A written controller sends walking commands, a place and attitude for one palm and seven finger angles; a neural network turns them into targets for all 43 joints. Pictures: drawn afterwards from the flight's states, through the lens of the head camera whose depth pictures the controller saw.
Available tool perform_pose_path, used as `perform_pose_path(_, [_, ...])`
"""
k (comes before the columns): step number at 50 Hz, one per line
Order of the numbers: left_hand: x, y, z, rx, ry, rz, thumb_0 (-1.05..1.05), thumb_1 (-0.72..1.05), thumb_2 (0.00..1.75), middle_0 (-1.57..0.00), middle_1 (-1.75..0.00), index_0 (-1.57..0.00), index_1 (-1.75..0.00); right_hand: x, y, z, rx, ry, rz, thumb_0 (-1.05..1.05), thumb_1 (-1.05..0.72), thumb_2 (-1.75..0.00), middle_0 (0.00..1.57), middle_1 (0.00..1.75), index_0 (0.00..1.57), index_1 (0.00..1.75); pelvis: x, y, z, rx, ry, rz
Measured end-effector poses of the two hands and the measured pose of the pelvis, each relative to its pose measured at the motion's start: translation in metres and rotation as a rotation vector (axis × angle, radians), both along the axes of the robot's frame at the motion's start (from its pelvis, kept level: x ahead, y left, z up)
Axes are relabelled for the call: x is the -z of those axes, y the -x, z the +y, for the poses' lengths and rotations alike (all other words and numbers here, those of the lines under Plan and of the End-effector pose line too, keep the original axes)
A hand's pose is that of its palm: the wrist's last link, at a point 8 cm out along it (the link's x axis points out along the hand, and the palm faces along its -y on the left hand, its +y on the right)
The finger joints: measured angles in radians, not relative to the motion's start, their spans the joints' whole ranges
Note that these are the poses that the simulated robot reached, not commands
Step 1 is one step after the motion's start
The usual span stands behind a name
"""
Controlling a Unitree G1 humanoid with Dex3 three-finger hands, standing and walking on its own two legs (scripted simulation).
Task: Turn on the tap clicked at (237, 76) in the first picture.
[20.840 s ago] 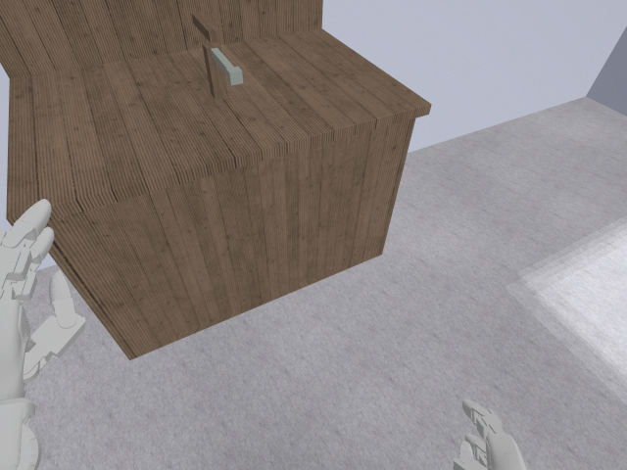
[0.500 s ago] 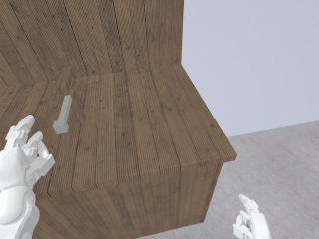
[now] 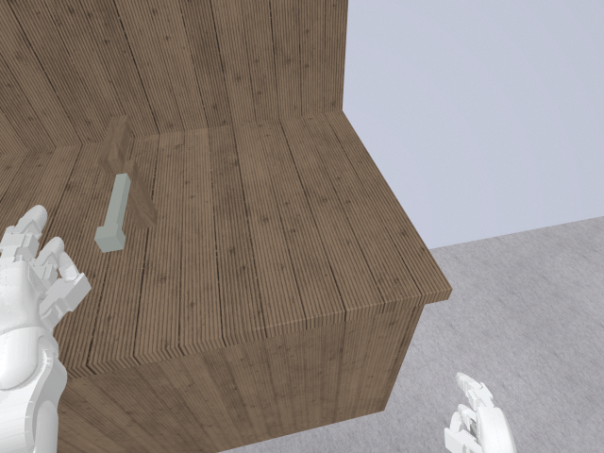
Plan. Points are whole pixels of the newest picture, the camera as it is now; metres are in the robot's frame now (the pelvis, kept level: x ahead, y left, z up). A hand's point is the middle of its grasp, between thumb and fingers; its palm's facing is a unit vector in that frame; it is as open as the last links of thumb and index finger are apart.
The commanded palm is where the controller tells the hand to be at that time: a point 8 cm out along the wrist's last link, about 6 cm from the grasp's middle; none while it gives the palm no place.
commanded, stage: reach beside the lever's end, fingers flat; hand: left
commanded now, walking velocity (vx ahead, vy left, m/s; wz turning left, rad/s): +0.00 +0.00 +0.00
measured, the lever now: (110, 238) +0.34 +0.32 +0.11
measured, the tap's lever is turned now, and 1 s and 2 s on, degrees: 0 0 1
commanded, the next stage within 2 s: push the lever round in 1.26 s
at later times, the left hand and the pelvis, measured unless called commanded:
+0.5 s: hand (85, 260) +0.29 +0.32 +0.13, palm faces +0.56 -0.82 -0.11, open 7.7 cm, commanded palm +0.25 +0.36 +0.12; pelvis +0.00 +0.00 +0.00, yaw +0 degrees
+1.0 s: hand (87, 243) +0.33 +0.35 +0.11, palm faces +0.54 -0.84 -0.11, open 7.8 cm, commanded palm +0.28 +0.38 +0.11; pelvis +0.00 +0.01 -0.01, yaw -1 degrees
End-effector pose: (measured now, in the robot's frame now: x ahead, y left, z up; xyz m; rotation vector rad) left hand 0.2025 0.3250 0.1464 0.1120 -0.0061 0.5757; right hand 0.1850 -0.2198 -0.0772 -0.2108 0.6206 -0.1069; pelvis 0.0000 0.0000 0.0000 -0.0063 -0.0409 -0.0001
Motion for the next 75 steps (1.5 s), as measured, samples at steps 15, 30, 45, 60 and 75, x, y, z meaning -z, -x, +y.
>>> perform_pose_path(15, [0.007,-0.021,0.008,-0.010,0.007,0.011,0.01,0.90,0.90,-0.18,-0.21,-0.18,-0.21,0.005,0.012,-0.007,0.026,0.006,0.040,0.02,-0.90,-0.90,0.20,0.30,0.20,0.30,0.000,-0.001,0.002,0.009,-0.001,0.018])
perform_pose_path(30, [0.016,-0.049,0.032,-0.017,0.016,0.028,0.01,0.90,0.90,-0.16,-0.18,-0.16,-0.18,0.014,0.033,-0.022,0.063,0.036,0.103,0.02,-0.90,-0.90,0.20,0.30,0.20,0.30,0.003,0.001,0.000,0.005,0.005,0.055])
perform_pose_path(45, [0.030,-0.077,0.058,-0.012,0.021,0.042,0.01,0.90,0.90,-0.15,-0.15,-0.15,-0.15,0.027,0.068,-0.033,0.115,0.067,0.216,0.01,-0.90,-0.90,0.20,0.30,0.20,0.30,0.007,0.000,0.006,0.009,0.014,0.103])
perform_pose_path(60, [0.039,-0.070,0.064,-0.010,0.019,0.027,0.01,0.90,0.90,-0.15,-0.15,-0.15,-0.15,0.025,0.066,-0.018,0.121,0.051,0.214,0.01,-0.90,-0.90,0.20,0.30,0.20,0.30,0.008,-0.007,0.018,0.020,0.019,0.112])
perform_pose_path(75, [0.034,-0.066,0.050,0.015,0.030,0.003,0.01,0.90,0.90,-0.15,-0.15,-0.15,-0.15,0.016,0.027,0.003,0.050,0.033,0.117,0.01,-0.90,-0.90,0.20,0.30,0.20,0.30,0.008,-0.005,0.020,0.003,0.018,0.097])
